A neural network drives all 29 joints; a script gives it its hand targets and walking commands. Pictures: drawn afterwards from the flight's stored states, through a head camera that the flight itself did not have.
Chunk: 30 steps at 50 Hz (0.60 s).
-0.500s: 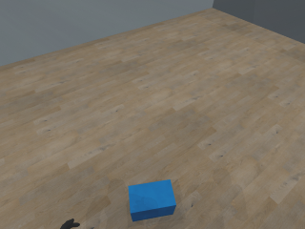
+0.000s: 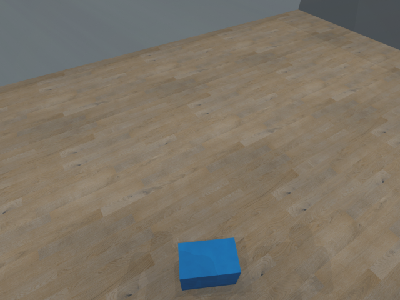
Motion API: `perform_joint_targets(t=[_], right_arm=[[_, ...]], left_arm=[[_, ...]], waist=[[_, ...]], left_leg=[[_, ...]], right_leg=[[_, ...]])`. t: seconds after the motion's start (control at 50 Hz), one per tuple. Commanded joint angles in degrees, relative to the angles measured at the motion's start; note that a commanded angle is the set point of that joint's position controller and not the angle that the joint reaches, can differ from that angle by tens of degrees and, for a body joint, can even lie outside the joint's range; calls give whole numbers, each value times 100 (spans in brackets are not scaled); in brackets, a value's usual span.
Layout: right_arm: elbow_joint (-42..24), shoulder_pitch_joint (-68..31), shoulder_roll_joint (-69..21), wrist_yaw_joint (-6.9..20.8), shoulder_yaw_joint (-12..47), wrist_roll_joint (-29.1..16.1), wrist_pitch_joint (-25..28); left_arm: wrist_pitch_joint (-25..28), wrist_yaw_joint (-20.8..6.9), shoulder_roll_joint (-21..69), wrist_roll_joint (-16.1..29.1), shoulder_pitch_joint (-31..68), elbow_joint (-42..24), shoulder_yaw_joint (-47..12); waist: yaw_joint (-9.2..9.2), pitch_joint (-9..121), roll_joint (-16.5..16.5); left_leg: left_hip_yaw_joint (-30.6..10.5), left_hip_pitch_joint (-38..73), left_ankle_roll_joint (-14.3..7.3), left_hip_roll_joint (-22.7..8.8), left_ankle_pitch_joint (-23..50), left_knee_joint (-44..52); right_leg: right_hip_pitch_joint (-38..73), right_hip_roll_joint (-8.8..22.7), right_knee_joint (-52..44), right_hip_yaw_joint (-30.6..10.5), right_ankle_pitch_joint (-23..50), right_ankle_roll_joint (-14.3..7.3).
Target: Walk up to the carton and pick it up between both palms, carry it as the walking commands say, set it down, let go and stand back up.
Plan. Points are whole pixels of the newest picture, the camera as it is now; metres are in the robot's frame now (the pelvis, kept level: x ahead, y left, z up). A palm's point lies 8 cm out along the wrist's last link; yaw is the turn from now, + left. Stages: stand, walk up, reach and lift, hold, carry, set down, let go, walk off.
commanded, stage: stand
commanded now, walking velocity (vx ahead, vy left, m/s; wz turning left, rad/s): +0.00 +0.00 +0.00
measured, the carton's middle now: (207, 264) +0.39 +0.00 -0.66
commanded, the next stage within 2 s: none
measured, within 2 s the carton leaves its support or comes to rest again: neither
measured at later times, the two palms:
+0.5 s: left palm out of the picture -0.05 +0.25 -0.13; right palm out of the picture +0.02 -0.25 -0.11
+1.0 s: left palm out of the picture -0.10 +0.21 -0.14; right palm out of the picture -0.03 -0.24 -0.13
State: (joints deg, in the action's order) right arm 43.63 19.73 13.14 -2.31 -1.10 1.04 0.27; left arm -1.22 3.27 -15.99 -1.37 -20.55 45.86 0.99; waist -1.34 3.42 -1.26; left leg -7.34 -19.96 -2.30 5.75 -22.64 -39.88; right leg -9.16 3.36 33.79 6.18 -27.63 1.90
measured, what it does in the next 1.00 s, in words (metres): stands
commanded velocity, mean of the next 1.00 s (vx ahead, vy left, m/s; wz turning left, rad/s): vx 0.00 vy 0.00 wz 0.00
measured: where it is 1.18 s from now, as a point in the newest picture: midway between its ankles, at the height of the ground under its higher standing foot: outside the picture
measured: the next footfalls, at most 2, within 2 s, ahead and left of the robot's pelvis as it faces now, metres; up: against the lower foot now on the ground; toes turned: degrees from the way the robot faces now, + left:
none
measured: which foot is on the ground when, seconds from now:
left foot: down 0.00-1.00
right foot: down 0.00-1.00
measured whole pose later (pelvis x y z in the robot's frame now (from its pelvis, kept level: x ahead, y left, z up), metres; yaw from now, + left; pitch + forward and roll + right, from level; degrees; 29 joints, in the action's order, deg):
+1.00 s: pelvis -0.03 -0.02 +0.01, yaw +2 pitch -1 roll +0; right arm 60.3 18.9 8.4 -3.1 0.8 0.4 -0.8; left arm -1.5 3.1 -10.6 -1.4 -21.9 63.8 0.0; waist -1.4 -0.8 -1.2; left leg -9.7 -15.9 -0.1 4.4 -17.0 -34.1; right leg -4.6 1.9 28.7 8.5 -23.3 0.0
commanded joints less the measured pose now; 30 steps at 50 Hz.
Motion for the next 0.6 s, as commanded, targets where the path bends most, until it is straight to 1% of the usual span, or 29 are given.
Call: perform_joint_targets(t=[0.0,0.18,0.58], right_arm=[[-198,262,685,-29,-178,0,36],[93,291,632,-41,-170,-10,-8],[971,327,331,-67,-40,-45,-66]], left_arm=[[30,16,-624,0,-301,-127,153],[-18,5,-568,-2,-389,281,138],[-39,-15,-231,-14,-611,1257,49]], waist=[[1,-190,231],[5,-380,211],[10,-721,186]], left_leg=[[-636,-13,-127,-591,3028,607],[-686,5,-123,-554,2801,748],[-618,84,-69,-548,2508,978]], right_leg=[[154,197,-359,-263,1761,-166],[315,220,-585,-215,1671,-187],[474,255,-909,-181,1617,-243]])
